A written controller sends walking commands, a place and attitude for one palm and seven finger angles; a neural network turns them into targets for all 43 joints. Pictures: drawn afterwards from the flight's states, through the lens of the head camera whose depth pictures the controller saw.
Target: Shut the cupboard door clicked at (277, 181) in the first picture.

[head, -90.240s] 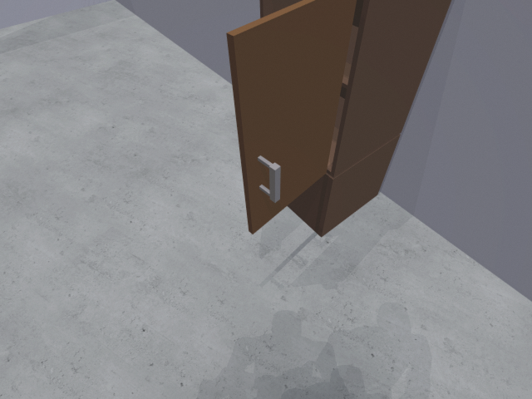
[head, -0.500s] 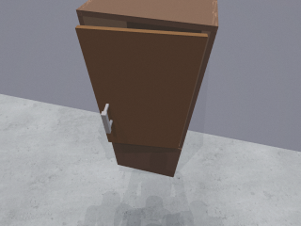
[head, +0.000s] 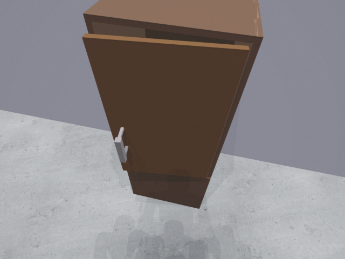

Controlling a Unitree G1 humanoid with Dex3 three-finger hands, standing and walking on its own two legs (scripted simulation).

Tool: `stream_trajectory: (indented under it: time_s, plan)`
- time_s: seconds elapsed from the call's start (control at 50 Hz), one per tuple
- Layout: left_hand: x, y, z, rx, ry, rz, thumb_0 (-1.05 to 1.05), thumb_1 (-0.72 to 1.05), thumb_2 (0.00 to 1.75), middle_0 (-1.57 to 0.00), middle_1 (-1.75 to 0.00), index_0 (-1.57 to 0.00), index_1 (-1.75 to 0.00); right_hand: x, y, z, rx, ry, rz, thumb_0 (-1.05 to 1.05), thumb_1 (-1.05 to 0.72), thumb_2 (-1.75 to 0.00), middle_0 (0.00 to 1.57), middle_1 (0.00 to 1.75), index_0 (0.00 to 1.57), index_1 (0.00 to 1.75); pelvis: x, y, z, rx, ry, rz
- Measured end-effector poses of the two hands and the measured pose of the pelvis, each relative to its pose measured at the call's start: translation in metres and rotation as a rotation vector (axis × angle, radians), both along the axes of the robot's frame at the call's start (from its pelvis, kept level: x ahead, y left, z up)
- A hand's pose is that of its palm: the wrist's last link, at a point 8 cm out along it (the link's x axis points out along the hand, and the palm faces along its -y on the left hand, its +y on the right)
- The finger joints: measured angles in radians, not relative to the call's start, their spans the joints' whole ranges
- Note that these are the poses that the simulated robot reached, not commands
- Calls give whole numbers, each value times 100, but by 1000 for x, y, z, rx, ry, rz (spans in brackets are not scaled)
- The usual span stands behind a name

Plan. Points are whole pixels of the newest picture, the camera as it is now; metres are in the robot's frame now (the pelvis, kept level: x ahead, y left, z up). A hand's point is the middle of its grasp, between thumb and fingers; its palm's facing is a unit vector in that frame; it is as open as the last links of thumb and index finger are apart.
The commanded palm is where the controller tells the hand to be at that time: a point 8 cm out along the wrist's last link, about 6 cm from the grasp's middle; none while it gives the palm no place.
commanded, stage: come to a stop and stand still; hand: left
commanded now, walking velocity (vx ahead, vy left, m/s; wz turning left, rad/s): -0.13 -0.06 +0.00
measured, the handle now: (122, 145) +0.47 +0.20 -0.11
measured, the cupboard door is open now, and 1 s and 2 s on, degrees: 7 7 7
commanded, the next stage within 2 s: look again from close up in 1.14 s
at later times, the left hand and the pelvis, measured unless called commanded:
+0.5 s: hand out of the picture +0.01 +0.16 -0.16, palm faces -0.03 -0.96 -0.27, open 7.3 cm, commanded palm none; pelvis -0.04 -0.02 +0.00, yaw -1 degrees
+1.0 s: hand out of the picture +0.00 +0.14 -0.16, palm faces -0.01 -0.97 -0.23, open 7.3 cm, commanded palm none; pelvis -0.03 -0.05 +0.00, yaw +0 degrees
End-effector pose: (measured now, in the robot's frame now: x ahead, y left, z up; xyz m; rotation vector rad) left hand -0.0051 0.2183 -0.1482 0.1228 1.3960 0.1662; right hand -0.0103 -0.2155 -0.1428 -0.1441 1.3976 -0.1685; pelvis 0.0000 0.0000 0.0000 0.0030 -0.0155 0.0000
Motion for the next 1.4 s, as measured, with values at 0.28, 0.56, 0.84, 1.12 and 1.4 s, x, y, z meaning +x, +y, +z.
stream_trajectory:
  time_s: [0.28, 0.56, 0.84, 1.12, 1.4]
  plan:
    - [32, 9, 9, 73, -126, -75, 0, 91, 90, -19, -30, -20, -30, 11, -21, -5, -5, -113, -15, 1, -92, -90, 20, 29, 20, 30, -23, -7, -5, 3, 0, -13]
    - [3, -12, 27, 88, -118, -101, 0, 91, 90, -20, -30, -20, -30, -8, -42, -12, 52, -141, 18, 0, -92, -90, 20, 29, 20, 30, -41, -29, 0, 23, -10, -23]
    - [-12, -30, 20, 58, -29, -70, 0, 91, 90, -20, -30, -20, -30, -63, -54, -9, 42, 69, -1, 0, -91, -90, 20, 29, 20, 30, -34, -44, 3, 19, 2, -10]
    - [5, -35, 15, 48, -45, -57, 1, 92, 90, -20, -30, -20, -30, -33, -44, -8, 54, 31, 4, 0, -91, -90, 20, 29, 20, 30, -22, -48, 3, 13, 3, -5]
    - [10, -32, 13, 39, -44, -42, 0, 92, 90, -20, -30, -20, -30, -4, -46, -5, 32, -10, 25, 0, -91, -90, 20, 29, 20, 30, -14, -44, 4, 10, 7, -2]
